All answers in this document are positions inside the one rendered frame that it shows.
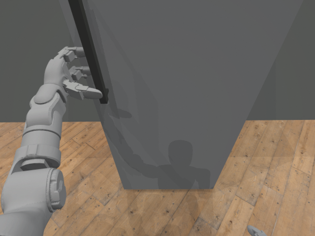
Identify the robot left hand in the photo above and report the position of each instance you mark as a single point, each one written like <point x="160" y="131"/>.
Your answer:
<point x="57" y="73"/>

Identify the left robot upper arm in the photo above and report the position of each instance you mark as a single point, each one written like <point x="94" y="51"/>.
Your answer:
<point x="29" y="200"/>

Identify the handle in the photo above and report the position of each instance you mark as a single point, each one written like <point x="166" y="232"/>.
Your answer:
<point x="82" y="25"/>

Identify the robot right hand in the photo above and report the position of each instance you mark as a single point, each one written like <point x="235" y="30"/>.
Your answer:
<point x="255" y="232"/>

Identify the fridge door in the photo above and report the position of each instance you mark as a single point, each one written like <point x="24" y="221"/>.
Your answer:
<point x="183" y="76"/>

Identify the robot left forearm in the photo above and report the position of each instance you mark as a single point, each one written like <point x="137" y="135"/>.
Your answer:
<point x="42" y="132"/>

